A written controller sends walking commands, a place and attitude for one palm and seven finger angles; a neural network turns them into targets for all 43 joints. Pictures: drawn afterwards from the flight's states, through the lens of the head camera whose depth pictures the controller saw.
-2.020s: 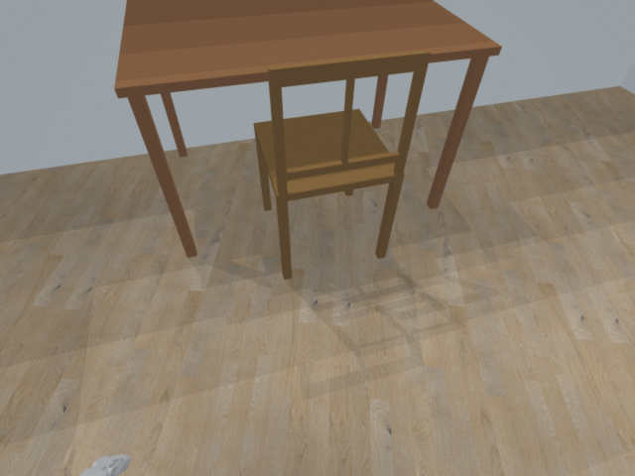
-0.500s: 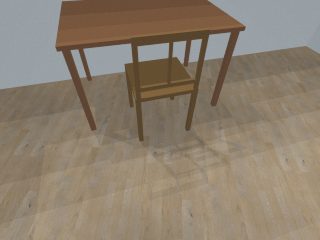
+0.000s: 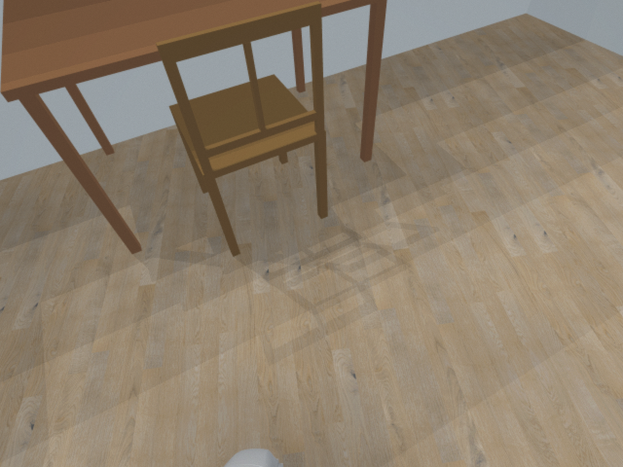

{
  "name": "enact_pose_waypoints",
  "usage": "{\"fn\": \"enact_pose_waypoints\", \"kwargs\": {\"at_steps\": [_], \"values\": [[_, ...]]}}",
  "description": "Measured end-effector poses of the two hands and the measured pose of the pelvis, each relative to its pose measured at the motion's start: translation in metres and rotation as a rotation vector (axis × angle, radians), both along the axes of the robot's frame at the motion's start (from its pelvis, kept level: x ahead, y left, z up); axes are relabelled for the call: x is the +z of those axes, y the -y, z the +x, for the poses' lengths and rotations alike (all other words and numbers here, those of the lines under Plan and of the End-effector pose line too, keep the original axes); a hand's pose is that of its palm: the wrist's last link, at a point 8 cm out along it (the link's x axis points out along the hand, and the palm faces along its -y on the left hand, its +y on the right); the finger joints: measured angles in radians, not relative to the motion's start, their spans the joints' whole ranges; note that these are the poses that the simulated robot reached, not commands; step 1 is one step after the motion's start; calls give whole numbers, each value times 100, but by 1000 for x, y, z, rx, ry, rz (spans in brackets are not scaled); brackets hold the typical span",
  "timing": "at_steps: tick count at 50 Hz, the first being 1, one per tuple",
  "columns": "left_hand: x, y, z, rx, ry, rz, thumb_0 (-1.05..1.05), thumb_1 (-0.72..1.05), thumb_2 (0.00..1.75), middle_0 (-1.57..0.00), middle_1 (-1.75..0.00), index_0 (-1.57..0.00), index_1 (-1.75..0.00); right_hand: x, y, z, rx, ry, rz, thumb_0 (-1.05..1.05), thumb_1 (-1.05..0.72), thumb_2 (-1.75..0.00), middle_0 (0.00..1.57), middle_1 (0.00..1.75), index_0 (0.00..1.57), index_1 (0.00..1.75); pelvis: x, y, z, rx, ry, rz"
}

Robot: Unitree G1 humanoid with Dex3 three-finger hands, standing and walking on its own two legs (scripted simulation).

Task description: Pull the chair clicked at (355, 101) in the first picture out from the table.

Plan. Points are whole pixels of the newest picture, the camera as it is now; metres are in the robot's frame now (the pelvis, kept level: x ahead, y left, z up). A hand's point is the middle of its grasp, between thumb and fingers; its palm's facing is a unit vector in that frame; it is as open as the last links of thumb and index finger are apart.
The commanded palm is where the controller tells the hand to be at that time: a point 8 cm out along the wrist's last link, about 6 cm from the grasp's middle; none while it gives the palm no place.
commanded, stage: walk to a spot facing it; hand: left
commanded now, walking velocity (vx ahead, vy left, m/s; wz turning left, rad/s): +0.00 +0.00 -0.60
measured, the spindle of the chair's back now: (255, 89) +1.03 +0.26 -0.10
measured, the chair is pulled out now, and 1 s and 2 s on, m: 0.00 0.00 0.00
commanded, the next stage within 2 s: turn to face it in 1.90 s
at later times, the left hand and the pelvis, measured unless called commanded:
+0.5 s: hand out of the picture +0.10 +0.25 -0.16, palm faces -0.16 -0.97 -0.19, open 7.4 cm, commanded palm none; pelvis +0.04 +0.05 +0.02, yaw -16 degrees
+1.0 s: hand (323, 309) +0.41 +0.03 -0.18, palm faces -0.63 -0.77 -0.12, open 7.4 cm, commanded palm none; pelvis +0.20 -0.03 -0.01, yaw -36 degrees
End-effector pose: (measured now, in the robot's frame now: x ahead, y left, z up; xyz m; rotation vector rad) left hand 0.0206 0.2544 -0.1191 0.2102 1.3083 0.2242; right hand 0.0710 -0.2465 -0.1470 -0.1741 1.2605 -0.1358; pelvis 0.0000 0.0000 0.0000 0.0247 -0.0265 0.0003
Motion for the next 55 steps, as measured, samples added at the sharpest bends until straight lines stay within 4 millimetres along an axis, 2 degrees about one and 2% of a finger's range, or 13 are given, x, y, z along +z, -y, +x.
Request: {"fn": "enact_pose_waypoints", "kwargs": {"at_steps": [5,10,15,21,25,29,32,36,39,42,47,51,55], "values": [[10,14,1,-27,-14,-25,0,90,90,-20,-30,-21,-30,18,10,-8,-42,11,-9,1,-91,-89,20,30,20,29,15,5,-3,-52,-24,6],[14,15,12,-68,-3,-45,0,90,90,-20,-30,-21,-30,33,17,-9,-83,52,-37,0,-91,-89,20,30,20,29,21,1,1,-104,-46,0],[13,2,27,-105,14,-57,0,90,90,-20,-30,-21,-30,45,14,-2,-116,100,-65,0,-91,-90,20,30,20,29,23,-11,10,-155,-58,-10],[2,-28,51,-150,2,-75,0,90,90,-20,-30,-21,-30,60,-10,16,-158,184,-98,1,-91,-90,19,30,20,29,21,-37,28,-228,-63,-24],[-10,-48,86,-212,-16,-87,0,90,90,-20,-30,-20,-30,63,-30,8,-226,221,-126,0,-91,-89,20,30,20,29,16,-54,45,-285,-48,-43],[-4,-52,142,-298,26,-100,1,90,90,-20,-30,-20,-30,66,-52,-24,-310,138,-124,0,-91,-89,20,30,20,29,24,-58,66,-336,-36,-62],[-2,-45,185,-349,62,-105,1,90,90,-19,-30,-20,-30,62,-69,-52,-384,43,-111,0,-91,-89,20,30,20,30,26,-58,83,-378,-33,-64],[-4,-22,235,-426,65,-115,0,91,90,-19,-30,-20,-30,53,-94,-86,-495,-86,-74,0,-91,-89,20,30,20,29,22,-52,107,-440,-33,-58],[-9,8,270,-494,50,-133,0,91,90,-19,-30,-20,-30,48,-115,-105,-574,-182,-32,0,-91,-89,20,30,20,29,18,-43,126,-483,-36,-53],[-15,48,307,-571,40,-161,0,91,90,-19,-30,-20,-30,45,-135,-118,-648,-276,18,0,-91,-89,20,30,20,29,13,-30,146,-521,-41,-48],[-27,134,375,-715,77,-210,1,91,90,-19,-30,-20,-30,40,-154,-122,-765,-415,109,0,-91,-89,20,30,20,29,-1,3,181,-586,-48,-44],[-33,190,420,-769,163,-225,0,91,90,-19,-30,-20,-30,26,-136,-105,-837,-455,158,0,-91,-89,20,30,20,29,-16,41,211,-637,-34,-27],[-24,207,439,-774,153,-191,0,90,90,-20,-30,-20,-30,17,-74,-44,-850,-296,107,1,-91,-89,20,30,20,29,-5,65,233,-667,-8,-33]]}}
